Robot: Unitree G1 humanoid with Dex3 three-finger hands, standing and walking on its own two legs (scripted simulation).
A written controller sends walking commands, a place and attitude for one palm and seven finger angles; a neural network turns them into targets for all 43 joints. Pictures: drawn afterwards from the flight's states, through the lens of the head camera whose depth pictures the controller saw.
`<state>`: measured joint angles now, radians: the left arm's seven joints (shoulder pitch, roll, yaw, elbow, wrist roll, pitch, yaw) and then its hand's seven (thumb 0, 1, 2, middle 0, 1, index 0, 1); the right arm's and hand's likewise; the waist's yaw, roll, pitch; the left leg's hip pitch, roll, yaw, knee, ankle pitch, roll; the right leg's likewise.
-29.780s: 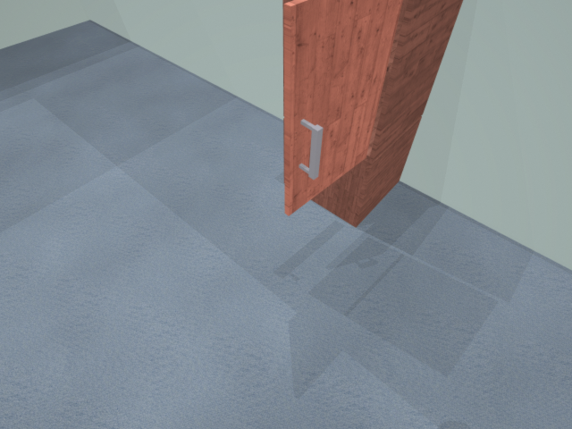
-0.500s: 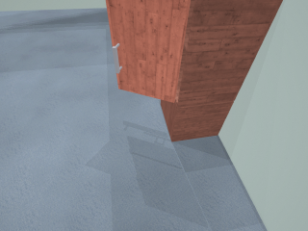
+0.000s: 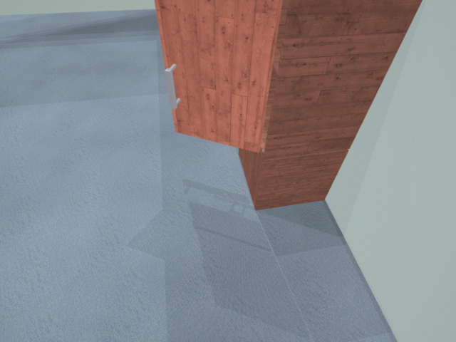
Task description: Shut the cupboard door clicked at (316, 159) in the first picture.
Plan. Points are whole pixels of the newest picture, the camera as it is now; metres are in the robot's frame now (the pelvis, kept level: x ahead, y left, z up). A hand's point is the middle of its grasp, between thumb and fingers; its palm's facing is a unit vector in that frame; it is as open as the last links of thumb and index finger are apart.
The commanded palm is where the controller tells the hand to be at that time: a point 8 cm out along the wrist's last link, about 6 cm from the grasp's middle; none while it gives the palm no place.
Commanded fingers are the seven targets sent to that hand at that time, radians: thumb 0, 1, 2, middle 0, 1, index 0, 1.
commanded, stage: look to check the result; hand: left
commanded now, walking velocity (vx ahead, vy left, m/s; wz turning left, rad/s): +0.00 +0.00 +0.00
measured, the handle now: (173, 87) +0.97 +0.25 -0.10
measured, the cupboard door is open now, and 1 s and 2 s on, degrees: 60 60 60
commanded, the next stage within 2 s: walk to a spot facing it in 0.04 s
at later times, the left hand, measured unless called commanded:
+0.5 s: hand out of the picture +0.00 +0.20 -0.19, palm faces +0.17 -0.96 -0.23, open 7.4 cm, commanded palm none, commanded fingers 0.00 0.90 0.90 -0.20 -0.30 -0.20 -0.30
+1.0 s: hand out of the picture +0.02 +0.23 -0.16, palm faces +0.38 -0.89 -0.26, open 7.4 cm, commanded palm none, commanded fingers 0.00 0.90 0.90 -0.20 -0.30 -0.20 -0.30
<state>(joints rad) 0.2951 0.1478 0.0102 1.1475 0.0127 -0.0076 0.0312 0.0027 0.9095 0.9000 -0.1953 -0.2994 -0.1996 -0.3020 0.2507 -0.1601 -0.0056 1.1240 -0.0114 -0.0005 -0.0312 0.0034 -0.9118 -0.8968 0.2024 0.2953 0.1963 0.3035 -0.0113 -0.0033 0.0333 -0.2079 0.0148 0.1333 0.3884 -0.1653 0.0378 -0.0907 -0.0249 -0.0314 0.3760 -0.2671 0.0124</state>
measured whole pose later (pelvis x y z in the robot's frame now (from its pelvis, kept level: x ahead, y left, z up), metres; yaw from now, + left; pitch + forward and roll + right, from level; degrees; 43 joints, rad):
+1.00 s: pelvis -0.01 -0.01 +0.00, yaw +24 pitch +3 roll -2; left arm 0.11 0.25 0.08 0.88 0.02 0.04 0.01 0.00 0.91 0.90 -0.19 -0.30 -0.20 -0.30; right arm 0.21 -0.23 -0.07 0.92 -0.03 0.04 0.00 0.00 -0.91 -0.90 0.21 0.30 0.20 0.30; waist -0.05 0.02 0.07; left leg -0.39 -0.07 -0.14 0.45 -0.11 0.05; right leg -0.41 -0.02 0.03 0.83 -0.40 0.05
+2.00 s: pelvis +0.14 +0.11 -0.03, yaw +55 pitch +1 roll +1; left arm 0.14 0.19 0.06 0.87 0.02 -0.05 -0.03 0.00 0.91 0.90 -0.20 -0.30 -0.20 -0.30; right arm 0.36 -0.21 -0.05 1.05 -0.01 -0.01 0.00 0.01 -0.91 -0.90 0.21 0.30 0.20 0.30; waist -0.04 0.04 0.09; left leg -0.18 -0.02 -0.08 0.93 -0.52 0.04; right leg -0.44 -0.07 -0.10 0.69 -0.26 -0.01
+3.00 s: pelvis +0.24 +0.31 -0.02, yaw +54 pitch +1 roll +0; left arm 0.19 0.20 0.08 0.91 0.03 0.06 -0.02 0.01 0.91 0.90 -0.19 -0.30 -0.20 -0.30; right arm 0.23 -0.24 -0.05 0.97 -0.02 0.02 -0.03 0.00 -0.91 -0.90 0.20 0.30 0.20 0.30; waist -0.02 0.02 0.06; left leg -0.27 0.15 0.36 0.64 -0.36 0.03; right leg -0.27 -0.03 -0.09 0.61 -0.33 0.00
